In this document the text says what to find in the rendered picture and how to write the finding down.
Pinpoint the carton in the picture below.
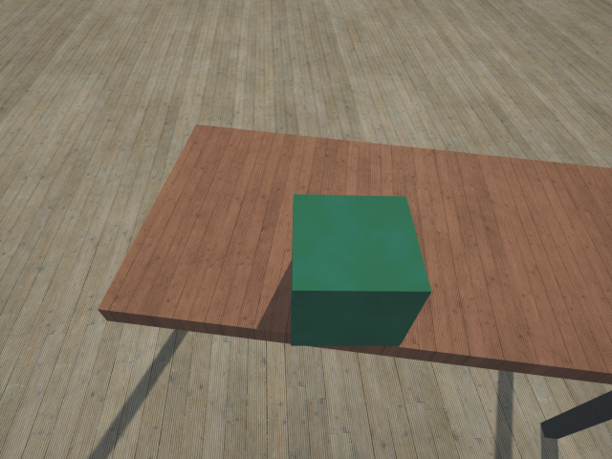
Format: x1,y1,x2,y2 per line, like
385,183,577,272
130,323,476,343
291,194,431,346

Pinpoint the table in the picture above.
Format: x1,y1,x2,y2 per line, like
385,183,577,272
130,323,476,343
98,124,612,439

